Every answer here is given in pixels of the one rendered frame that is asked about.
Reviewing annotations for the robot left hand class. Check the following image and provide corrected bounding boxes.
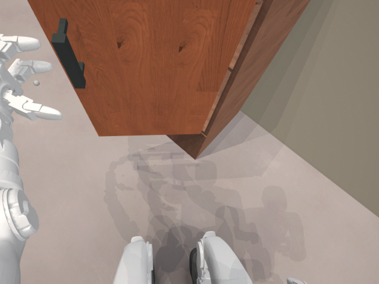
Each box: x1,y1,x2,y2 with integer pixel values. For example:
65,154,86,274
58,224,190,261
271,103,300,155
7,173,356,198
0,34,63,121

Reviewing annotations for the robot left forearm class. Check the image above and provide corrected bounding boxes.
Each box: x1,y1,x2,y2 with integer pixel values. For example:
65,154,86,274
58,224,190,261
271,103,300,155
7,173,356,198
0,106,24,191

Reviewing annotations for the left robot thigh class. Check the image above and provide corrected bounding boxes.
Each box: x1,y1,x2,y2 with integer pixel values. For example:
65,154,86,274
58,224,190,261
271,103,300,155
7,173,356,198
113,241,153,284

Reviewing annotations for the left robot upper arm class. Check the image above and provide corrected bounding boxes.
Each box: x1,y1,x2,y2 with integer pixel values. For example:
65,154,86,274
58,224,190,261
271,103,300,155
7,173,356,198
0,188,39,284

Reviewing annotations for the robot right shin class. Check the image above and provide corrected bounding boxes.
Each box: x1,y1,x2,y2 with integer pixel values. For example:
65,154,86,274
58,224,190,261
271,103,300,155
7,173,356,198
197,231,216,284

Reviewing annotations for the handle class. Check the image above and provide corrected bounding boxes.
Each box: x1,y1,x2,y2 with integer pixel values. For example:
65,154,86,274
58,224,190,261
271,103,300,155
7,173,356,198
51,18,86,89

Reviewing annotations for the cupboard door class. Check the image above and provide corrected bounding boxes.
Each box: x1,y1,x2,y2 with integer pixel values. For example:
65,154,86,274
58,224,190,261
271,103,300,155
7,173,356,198
27,0,257,137

